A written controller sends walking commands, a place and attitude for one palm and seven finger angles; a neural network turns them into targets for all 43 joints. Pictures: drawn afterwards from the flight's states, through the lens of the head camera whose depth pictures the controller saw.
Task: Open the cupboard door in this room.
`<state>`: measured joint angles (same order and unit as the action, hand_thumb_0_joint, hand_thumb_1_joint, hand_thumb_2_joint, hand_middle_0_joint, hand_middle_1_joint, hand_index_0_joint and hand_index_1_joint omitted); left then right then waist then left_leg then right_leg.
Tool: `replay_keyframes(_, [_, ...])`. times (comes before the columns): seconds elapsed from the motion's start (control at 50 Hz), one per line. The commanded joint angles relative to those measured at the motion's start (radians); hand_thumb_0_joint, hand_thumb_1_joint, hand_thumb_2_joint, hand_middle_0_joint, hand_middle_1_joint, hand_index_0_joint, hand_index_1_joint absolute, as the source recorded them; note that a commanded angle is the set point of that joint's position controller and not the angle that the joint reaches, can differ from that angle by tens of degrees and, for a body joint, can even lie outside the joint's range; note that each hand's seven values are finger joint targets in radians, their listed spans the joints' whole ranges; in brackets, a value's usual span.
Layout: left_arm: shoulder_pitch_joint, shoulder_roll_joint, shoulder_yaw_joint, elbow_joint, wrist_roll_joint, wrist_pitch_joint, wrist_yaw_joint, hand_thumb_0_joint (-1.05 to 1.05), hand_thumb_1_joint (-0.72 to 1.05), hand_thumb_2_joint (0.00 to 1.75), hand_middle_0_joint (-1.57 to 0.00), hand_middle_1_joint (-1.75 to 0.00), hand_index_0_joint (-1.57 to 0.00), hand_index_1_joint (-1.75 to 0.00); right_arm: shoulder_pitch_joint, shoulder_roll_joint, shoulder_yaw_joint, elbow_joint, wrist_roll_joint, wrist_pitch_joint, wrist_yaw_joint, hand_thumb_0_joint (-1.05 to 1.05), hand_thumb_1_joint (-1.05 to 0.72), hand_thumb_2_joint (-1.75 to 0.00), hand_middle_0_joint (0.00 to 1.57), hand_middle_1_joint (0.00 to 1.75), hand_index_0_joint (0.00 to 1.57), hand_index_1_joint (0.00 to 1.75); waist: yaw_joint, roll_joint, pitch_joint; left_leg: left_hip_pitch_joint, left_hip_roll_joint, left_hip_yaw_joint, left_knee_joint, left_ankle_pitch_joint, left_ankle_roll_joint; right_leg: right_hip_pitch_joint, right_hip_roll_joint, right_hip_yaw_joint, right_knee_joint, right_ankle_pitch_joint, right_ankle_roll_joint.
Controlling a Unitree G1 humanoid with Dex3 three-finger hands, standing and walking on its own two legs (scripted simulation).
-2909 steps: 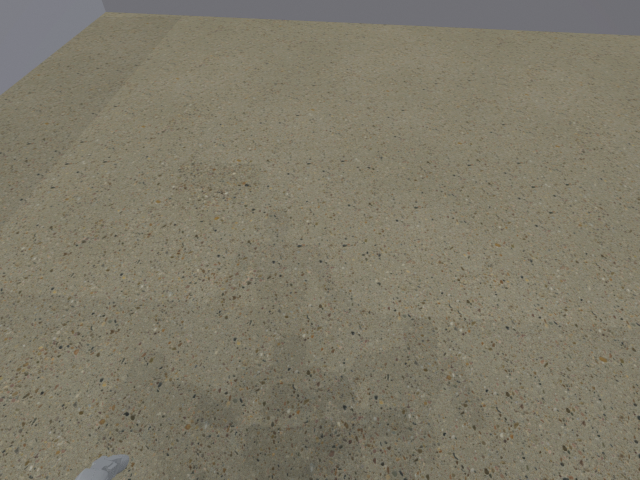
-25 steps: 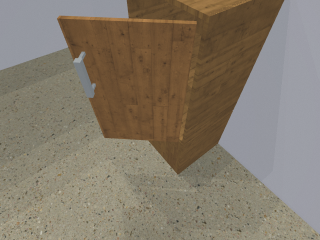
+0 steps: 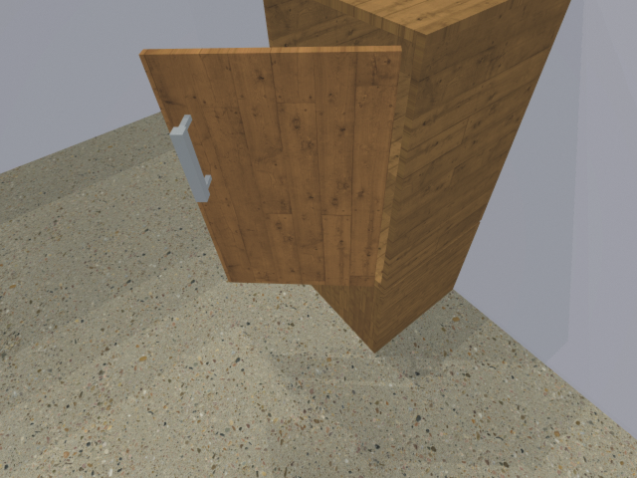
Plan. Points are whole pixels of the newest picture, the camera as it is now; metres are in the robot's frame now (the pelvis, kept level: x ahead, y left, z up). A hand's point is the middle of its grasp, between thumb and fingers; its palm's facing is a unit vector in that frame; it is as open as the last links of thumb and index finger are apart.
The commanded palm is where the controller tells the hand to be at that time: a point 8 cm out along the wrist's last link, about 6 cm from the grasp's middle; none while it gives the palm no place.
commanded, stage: look again from close up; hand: left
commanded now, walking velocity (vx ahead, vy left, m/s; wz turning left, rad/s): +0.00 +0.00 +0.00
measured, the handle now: (194, 159) +0.58 +0.26 +0.06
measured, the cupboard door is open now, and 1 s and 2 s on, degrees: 49 49 49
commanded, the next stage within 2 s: shuffle to correct the standing spot in 0.56 s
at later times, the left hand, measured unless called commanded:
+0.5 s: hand out of the picture +0.06 +0.15 -0.17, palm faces +0.00 -0.97 -0.23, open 7.3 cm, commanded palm none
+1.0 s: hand out of the picture +0.03 +0.15 -0.17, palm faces +0.10 -0.97 -0.24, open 7.3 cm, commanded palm none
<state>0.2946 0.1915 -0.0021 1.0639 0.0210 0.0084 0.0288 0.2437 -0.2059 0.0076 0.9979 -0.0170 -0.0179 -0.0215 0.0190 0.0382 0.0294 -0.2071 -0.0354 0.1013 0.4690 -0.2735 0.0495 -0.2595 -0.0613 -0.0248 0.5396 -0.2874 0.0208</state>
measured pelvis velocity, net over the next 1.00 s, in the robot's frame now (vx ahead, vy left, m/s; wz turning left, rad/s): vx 0.03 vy -0.03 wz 0.03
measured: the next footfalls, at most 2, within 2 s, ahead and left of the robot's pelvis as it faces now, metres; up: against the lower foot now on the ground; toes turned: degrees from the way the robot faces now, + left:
left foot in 1.64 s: +0.12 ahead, +0.21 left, +0.00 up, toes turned +6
right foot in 2.00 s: +0.11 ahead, -0.01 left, +0.00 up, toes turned +2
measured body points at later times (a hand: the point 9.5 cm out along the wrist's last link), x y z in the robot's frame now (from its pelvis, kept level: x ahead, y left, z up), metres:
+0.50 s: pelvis +0.02 -0.04 +0.00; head +0.05 -0.05 +0.45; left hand +0.06 +0.20 -0.15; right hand +0.04 -0.27 -0.16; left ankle -0.01 +0.09 -0.74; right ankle +0.00 -0.13 -0.74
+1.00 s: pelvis +0.03 -0.03 +0.00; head +0.05 -0.03 +0.45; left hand +0.02 +0.21 -0.15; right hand +0.07 -0.27 -0.16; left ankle +0.01 +0.10 -0.72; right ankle +0.00 -0.13 -0.74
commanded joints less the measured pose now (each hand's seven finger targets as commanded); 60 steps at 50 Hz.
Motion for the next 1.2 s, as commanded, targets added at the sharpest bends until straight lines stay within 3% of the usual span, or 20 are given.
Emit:
replay_keyframes(0.0, [0.007,0.111,0.012,-0.035,-0.004,-0.026,0.001,0.0,0.9,0.9,-0.2,-0.3,-0.2,-0.3,0.03,-0.102,-0.02,-0.021,0.001,-0.023,-0.004,0.0,-0.9,-0.9,0.2,0.3,0.2,0.3,-0.014,-0.054,-0.01,0.011,0.146,-0.147,-0.125,0.136,0.008,0.009,-0.041,0.078,-0.087,0.116,-0.051])
replay_keyframes(0.14, [-0.001,0.119,0.011,-0.015,-0.006,-0.033,0.002,0.0,0.9,0.9,-0.2,-0.3,-0.2,-0.3,0.035,-0.091,-0.014,0.027,0.003,-0.024,-0.005,0.0,-0.9,-0.9,0.2,0.3,0.2,0.3,-0.014,-0.069,-0.004,0.022,0.14,-0.125,-0.112,0.162,-0.005,0.028,-0.055,0.089,-0.111,0.17,-0.057])
replay_keyframes(0.36, [-0.023,0.122,0.015,-0.001,-0.01,-0.038,0.002,0.0,0.9,0.9,-0.2,-0.3,-0.2,-0.3,0.045,-0.076,-0.012,0.075,0.001,-0.024,-0.011,0.0,-0.9,-0.9,0.2,0.3,0.2,0.3,-0.012,-0.027,-0.024,0.043,0.144,-0.108,-0.094,0.221,-0.02,0.073,-0.059,0.088,-0.116,0.274,-0.069])
replay_keyframes(0.4, [-0.021,0.12,0.017,0.0,-0.008,-0.04,0.003,0.0,0.9,0.9,-0.2,-0.3,-0.2,-0.3,0.045,-0.073,-0.014,0.079,0.001,-0.023,-0.013,0.0,-0.9,-0.9,0.2,0.3,0.2,0.3,-0.013,-0.059,-0.029,0.055,0.147,-0.107,-0.086,0.232,-0.021,0.078,-0.057,0.086,-0.116,0.302,-0.07])
replay_keyframes(0.64, [-0.027,0.122,0.022,0.005,-0.01,-0.042,0.005,0.0,0.9,0.9,-0.2,-0.3,-0.2,-0.3,0.049,-0.074,-0.014,0.098,0.001,-0.018,-0.018,0.0,-0.9,-0.9,0.2,0.3,0.2,0.3,-0.016,-0.05,-0.028,0.074,0.153,-0.094,-0.084,0.259,-0.033,0.101,-0.058,0.087,-0.124,0.38,-0.076])
replay_keyframes(0.7, [0.001,0.119,0.027,0.004,-0.008,-0.039,0.01,0.0,0.9,0.9,-0.2,-0.3,-0.2,-0.3,0.051,-0.052,-0.014,0.091,0.003,-0.009,-0.016,0.0,-0.9,-0.9,0.2,0.3,0.2,0.3,-0.005,-0.058,-0.023,0.05,0.138,-0.073,-0.056,0.229,-0.043,0.118,-0.088,0.119,-0.117,0.456,-0.087])
replay_keyframes(0.76, [0.02,0.145,0.043,0.0,-0.008,-0.033,0.017,0.0,0.9,0.9,-0.2,-0.3,-0.2,-0.3,0.054,-0.049,-0.02,0.069,0.005,0.006,-0.015,0.0,-0.9,-0.9,0.2,0.3,0.2,0.3,0.002,-0.106,-0.034,-0.016,0.11,-0.042,-0.001,0.132,-0.061,0.16,-0.153,0.177,-0.123,0.512,-0.116])
replay_keyframes(0.8, [0.037,0.164,0.055,-0.004,-0.004,-0.029,0.021,0.0,0.9,0.9,-0.2,-0.3,-0.2,-0.3,0.038,-0.042,-0.027,0.051,0.005,0.017,-0.013,0.0,-0.9,-0.9,0.2,0.3,0.2,0.3,0.013,-0.156,-0.01,-0.072,0.089,-0.025,0.057,0.025,-0.069,0.168,-0.211,0.229,-0.15,0.535,-0.148])
replay_keyframes(0.84, [0.048,0.17,0.066,-0.013,0.0,-0.026,0.025,0.0,0.9,0.9,-0.2,-0.3,-0.2,-0.3,0.022,-0.042,-0.032,0.031,0.004,0.022,-0.012,0.0,-0.9,-0.9,0.2,0.3,0.2,0.3,0.025,-0.18,0.005,-0.151,0.085,-0.038,0.129,-0.118,-0.072,0.184,-0.268,0.288,-0.156,0.571,-0.204])
replay_keyframes(0.9, [0.068,0.175,0.081,-0.026,0.01,-0.02,0.028,0.0,0.9,0.9,-0.2,-0.3,-0.2,-0.3,-0.017,-0.047,-0.043,-0.005,0.004,0.026,-0.006,0.0,-0.9,-0.9,0.2,0.3,0.2,0.3,0.039,-0.18,0.019,-0.216,0.088,-0.057,0.221,-0.199,-0.07,0.17,-0.324,0.32,-0.159,0.58,-0.252])
replay_keyframes(0.94, [0.025,0.184,0.087,-0.048,0.01,-0.017,0.026,0.0,0.9,0.9,-0.2,-0.3,-0.2,-0.3,0.014,-0.036,-0.046,-0.008,0.007,0.026,0.001,0.0,-0.9,-0.9,0.2,0.3,0.2,0.3,0.013,-0.183,-0.003,-0.148,0.079,-0.054,0.161,-0.137,-0.071,0.117,-0.296,0.254,-0.123,0.56,-0.224])
replay_keyframes(0.98, [-0.018,0.188,0.089,-0.067,0.006,-0.009,0.02,0.0,0.9,0.9,-0.2,-0.3,-0.2,-0.3,0.075,-0.028,-0.048,0.005,0.007,0.026,0.007,0.0,-0.9,-0.9,0.2,0.3,0.2,0.3,-0.019,-0.178,-0.021,0.025,0.044,-0.007,0.029,0.023,-0.072,-0.014,-0.23,0.179,-0.086,0.395,-0.163])
replay_keyframes(1.0, [-0.039,0.175,0.089,-0.078,0.008,-0.003,0.018,0.0,0.9,0.9,-0.2,-0.3,-0.2,-0.3,0.101,-0.031,-0.052,0.012,0.005,0.025,0.007,0.0,-0.9,-0.9,0.2,0.3,0.2,0.3,-0.033,-0.159,-0.01,0.099,0.056,-0.005,-0.017,0.082,-0.066,-0.083,-0.187,0.138,-0.053,0.26,-0.132])
replay_keyframes(1.02, [-0.048,0.151,0.086,-0.091,0.005,0.004,0.016,0.0,0.9,0.9,-0.2,-0.3,-0.2,-0.3,0.128,-0.066,-0.057,0.013,0.0,0.021,0.005,0.0,-0.9,-0.9,0.2,0.3,0.2,0.3,-0.044,-0.05,-0.025,0.135,0.118,-0.062,-0.052,0.132,-0.041,-0.136,-0.125,0.085,0.025,0.117,-0.1])
replay_keyframes(1.04, [-0.05,0.107,0.083,-0.105,0.003,0.013,0.012,0.0,0.9,0.9,-0.2,-0.3,-0.2,-0.3,0.129,-0.12,-0.069,-0.002,-0.01,0.022,0.003,0.0,-0.9,-0.9,0.2,0.3,0.2,0.3,-0.041,0.147,-0.005,0.112,0.255,-0.234,-0.104,0.206,0.039,-0.215,-0.014,-0.029,0.158,-0.134,-0.051])
replay_keyframes(1.06, [-0.053,0.075,0.075,-0.118,0.004,0.019,0.013,0.0,0.9,0.9,-0.2,-0.3,-0.2,-0.3,0.132,-0.147,-0.072,-0.015,-0.013,0.03,0.002,0.0,-0.9,-0.9,0.2,0.3,0.2,0.3,-0.042,0.217,0.0,0.042,0.34,-0.306,-0.185,0.196,0.127,-0.227,0.032,-0.055,0.343,-0.334,-0.04])
replay_keyframes(1.08, [-0.039,0.069,0.073,-0.115,0.006,0.026,0.017,0.0,0.9,0.9,-0.2,-0.3,-0.2,-0.3,0.098,-0.137,-0.069,-0.034,-0.013,0.036,0.003,0.0,-0.9,-0.9,0.2,0.3,0.2,0.3,-0.034,0.169,0.014,-0.06,0.342,-0.282,-0.214,0.046,0.157,-0.19,0.014,-0.029,0.453,-0.332,-0.056])
replay_keyframes(1.1, [-0.034,0.052,0.07,-0.112,0.007,0.031,0.015,0.0,0.9,0.9,-0.2,-0.3,-0.2,-0.3,0.047,-0.114,-0.066,-0.053,-0.01,0.033,0.003,0.0,-0.9,-0.9,0.2,0.3,0.2,0.3,-0.013,0.181,0.032,-0.118,0.331,-0.308,-0.242,-0.012,0.17,-0.189,0.0,-0.017,0.511,-0.313,-0.06])
replay_keyframes(1.14, [0.009,0.041,0.067,-0.096,0.008,0.028,0.01,0.0,0.9,0.9,-0.2,-0.3,-0.2,-0.3,-0.018,-0.106,-0.058,-0.083,-0.015,0.033,0.005,0.0,-0.9,-0.9,0.2,0.3,0.2,0.3,0.013,0.13,0.026,-0.169,0.303,-0.257,-0.221,0.001,0.155,-0.145,-0.013,-0.032,0.512,-0.241,-0.064])
replay_keyframes(1.18, [0.042,0.017,0.055,-0.086,0.007,0.019,0.007,0.0,0.9,0.9,-0.2,-0.3,-0.2,-0.3,-0.014,-0.11,-0.059,-0.086,-0.02,0.032,0.005,0.0,-0.9,-0.9,0.2,0.3,0.2,0.3,0.02,0.091,-0.008,-0.125,0.263,-0.203,-0.165,0.11,0.139,-0.091,-0.01,-0.063,0.355,-0.222,-0.051])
